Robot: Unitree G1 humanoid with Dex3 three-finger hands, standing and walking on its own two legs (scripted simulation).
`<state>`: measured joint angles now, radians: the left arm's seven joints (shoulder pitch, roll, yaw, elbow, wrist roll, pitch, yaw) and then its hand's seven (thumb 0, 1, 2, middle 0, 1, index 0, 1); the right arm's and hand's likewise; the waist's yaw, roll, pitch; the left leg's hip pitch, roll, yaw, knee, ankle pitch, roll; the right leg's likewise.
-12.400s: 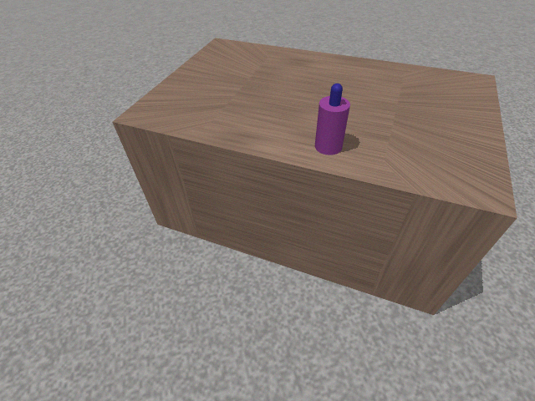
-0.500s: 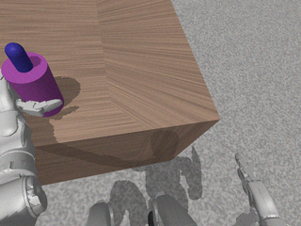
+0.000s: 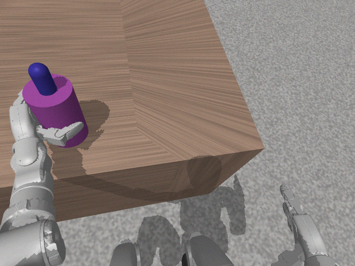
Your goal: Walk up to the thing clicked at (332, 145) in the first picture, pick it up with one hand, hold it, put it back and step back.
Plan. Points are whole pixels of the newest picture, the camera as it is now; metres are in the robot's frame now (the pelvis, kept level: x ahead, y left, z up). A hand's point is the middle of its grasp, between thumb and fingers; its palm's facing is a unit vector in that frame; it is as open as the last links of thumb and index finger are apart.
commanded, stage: settle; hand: left
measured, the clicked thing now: (56, 105) +0.48 +0.21 +0.04
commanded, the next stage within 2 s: lift in 0.38 s
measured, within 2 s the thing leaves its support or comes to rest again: neither
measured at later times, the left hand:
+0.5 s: hand (53, 109) +0.47 +0.21 +0.04, palm faces +0.21 -0.98 -0.04, open 11.8 cm
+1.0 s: hand (42, 111) +0.43 +0.21 +0.10, palm faces +0.21 -0.98 -0.05, open 11.7 cm
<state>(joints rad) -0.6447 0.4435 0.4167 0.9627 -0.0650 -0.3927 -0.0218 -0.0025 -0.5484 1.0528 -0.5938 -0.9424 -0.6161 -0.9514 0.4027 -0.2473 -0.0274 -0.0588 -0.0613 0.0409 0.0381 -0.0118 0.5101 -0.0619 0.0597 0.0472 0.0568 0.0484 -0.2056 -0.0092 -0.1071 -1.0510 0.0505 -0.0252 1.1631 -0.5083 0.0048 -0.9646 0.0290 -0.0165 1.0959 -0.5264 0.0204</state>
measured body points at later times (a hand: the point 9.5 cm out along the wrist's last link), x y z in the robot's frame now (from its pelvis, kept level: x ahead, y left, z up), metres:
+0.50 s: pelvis +0.00 +0.00 +0.01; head +0.12 +0.03 +0.45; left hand +0.45 +0.26 +0.05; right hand +0.16 -0.26 +0.01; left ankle +0.02 +0.11 -0.65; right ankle -0.01 -0.14 -0.65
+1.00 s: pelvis +0.01 +0.00 +0.03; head +0.08 +0.02 +0.48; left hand +0.41 +0.26 +0.10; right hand +0.17 -0.26 +0.01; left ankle +0.02 +0.11 -0.65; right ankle -0.01 -0.14 -0.65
